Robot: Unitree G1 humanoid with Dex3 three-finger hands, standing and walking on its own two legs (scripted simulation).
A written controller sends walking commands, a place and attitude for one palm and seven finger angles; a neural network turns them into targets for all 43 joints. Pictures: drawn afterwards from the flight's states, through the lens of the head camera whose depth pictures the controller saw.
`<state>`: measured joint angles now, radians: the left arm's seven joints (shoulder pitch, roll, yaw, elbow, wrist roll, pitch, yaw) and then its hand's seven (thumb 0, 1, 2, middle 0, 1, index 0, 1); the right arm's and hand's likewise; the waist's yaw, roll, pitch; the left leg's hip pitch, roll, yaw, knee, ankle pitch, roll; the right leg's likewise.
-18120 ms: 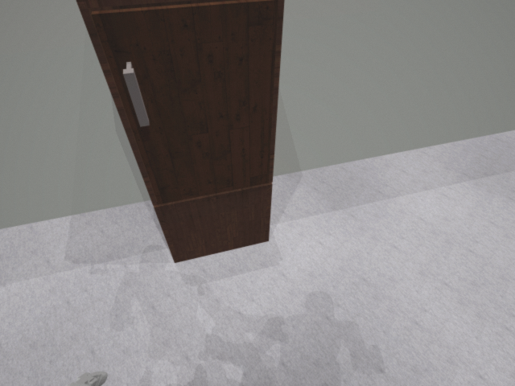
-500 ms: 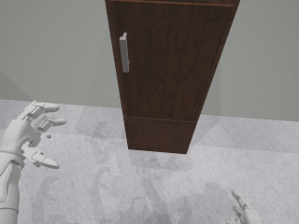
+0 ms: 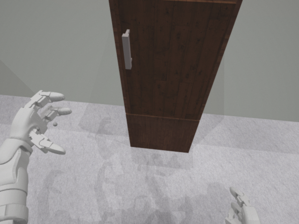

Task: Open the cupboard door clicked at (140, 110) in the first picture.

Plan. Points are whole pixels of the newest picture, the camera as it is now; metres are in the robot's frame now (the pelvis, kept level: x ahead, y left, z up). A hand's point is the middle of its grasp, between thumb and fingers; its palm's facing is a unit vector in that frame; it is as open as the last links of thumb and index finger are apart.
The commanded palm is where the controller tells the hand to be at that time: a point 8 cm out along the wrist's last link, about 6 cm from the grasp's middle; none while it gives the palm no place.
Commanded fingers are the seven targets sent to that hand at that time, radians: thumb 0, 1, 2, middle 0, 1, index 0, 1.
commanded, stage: move the hooked fingers beside the handle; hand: left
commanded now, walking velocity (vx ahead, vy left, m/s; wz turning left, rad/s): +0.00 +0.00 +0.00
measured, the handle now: (128, 49) +0.69 +0.14 +0.10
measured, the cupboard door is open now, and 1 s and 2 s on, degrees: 0 0 0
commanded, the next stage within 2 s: none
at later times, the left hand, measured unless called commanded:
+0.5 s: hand (80, 91) +0.44 +0.24 +0.11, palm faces -0.07 -1.00 -0.01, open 13.9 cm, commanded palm +0.42 +0.29 +0.11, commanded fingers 0.00 -0.50 0.30 -0.30 -1.20 -0.30 -1.20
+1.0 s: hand (96, 69) +0.55 +0.22 +0.11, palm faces -0.07 -1.00 -0.01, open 13.9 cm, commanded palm +0.55 +0.27 +0.10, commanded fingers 0.00 -0.50 0.30 -0.30 -1.20 -0.30 -1.20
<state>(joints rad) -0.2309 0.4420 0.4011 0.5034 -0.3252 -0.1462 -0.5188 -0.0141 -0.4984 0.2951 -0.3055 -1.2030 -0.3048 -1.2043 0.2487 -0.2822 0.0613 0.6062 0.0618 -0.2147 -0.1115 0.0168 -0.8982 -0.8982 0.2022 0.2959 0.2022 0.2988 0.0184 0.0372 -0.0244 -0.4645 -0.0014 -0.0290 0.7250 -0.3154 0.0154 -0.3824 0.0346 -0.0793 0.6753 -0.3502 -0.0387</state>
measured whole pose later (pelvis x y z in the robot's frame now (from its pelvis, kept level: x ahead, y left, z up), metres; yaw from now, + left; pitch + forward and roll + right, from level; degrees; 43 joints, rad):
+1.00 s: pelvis +0.01 +0.02 -0.02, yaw -3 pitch +18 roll -3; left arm -1.07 0.71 0.42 1.32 -0.08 -0.26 -0.40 -0.01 -0.50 0.30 -0.30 -1.20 -0.30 -1.20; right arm 0.42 -0.30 0.05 0.66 0.01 -0.02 -0.05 0.01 -0.90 -0.90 0.20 0.30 0.20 0.30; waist -0.19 0.02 -0.05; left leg -0.79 0.01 0.00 0.85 -0.37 0.04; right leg -0.71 0.05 -0.05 0.77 -0.37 -0.01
